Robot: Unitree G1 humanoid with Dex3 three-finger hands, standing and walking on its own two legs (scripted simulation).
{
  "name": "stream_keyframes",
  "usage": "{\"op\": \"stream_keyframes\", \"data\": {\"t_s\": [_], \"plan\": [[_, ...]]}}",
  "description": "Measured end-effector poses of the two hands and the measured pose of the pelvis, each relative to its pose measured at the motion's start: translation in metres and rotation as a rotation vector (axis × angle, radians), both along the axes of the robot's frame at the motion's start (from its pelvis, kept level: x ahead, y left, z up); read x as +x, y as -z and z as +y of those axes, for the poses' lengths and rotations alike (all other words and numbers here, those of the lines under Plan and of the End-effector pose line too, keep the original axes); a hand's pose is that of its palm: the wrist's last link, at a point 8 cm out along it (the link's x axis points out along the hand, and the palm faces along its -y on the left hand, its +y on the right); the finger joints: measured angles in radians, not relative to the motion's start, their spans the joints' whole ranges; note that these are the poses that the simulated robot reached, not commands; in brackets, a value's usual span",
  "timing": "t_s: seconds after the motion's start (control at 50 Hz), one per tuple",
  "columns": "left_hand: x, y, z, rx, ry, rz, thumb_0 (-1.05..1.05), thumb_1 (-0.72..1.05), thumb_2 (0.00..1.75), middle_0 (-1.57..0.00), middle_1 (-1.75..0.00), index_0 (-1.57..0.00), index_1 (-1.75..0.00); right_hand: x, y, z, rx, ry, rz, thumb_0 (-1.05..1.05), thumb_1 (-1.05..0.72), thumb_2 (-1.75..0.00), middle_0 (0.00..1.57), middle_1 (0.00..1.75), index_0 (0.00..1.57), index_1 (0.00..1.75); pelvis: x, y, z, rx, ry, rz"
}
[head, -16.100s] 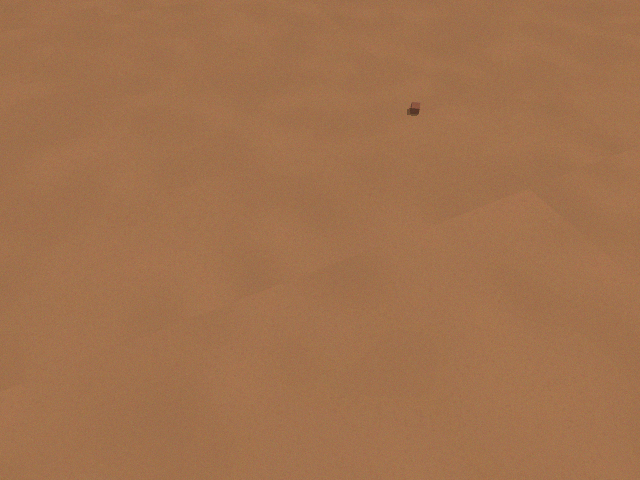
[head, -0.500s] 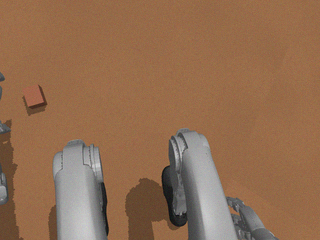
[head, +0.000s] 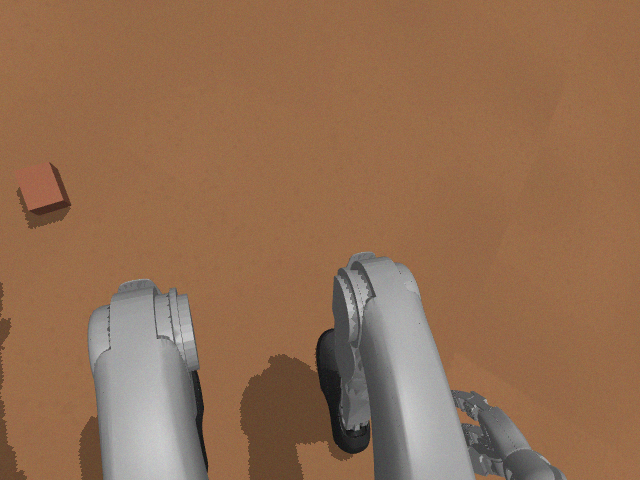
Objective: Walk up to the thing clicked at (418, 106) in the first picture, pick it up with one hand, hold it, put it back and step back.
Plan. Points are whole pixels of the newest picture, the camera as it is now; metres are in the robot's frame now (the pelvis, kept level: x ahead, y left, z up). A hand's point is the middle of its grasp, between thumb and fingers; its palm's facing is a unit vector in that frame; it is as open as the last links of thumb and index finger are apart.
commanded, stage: rise first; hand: left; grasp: from above
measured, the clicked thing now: (43, 189) +0.48 +0.34 -0.31
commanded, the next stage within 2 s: none
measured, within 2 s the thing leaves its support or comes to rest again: neither
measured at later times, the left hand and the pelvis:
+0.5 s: hand out of the picture +0.42 +0.37 -0.18, palm faces -0.40 -0.16 -0.90, open 14.4 cm; pelvis +0.00 +0.00 -0.01, yaw -1 degrees
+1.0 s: hand out of the picture +0.43 +0.38 -0.19, palm faces -0.40 -0.15 -0.91, open 14.4 cm; pelvis +0.00 +0.00 -0.01, yaw -2 degrees
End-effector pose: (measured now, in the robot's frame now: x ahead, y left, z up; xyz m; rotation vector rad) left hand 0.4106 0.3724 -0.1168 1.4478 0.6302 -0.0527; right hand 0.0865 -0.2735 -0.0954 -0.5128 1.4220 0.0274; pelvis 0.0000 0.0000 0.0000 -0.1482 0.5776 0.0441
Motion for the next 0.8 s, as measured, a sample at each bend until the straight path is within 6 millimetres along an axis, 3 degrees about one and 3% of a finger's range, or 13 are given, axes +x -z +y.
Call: {"op": "stream_keyframes", "data": {"t_s": [0.4, 0.8], "plan": [[0.013, 0.009, 0.0, -0.002, -0.016, 0.008, 0.0, -0.59, 1.06, -0.1, -0.95, -0.07, -0.99, -0.015, 0.006, 0.004, 0.02, 0.004, 0.045, 0.0, -0.91, -0.9, 0.2, 0.3, 0.2, 0.3, 0.001, 0.007, 0.0, -0.009, 0.009, -0.011], [0.018, 0.018, 0.009, -0.008, -0.011, -0.008, 0.0, -0.59, 1.07, -0.1, -0.94, -0.06, -0.98, -0.023, -0.003, 0.002, -0.015, -0.033, 0.061, 0.0, -0.9, -0.9, 0.2, 0.3, 0.2, 0.3, -0.001, 0.013, 0.003, -0.028, 0.014, -0.035]]}}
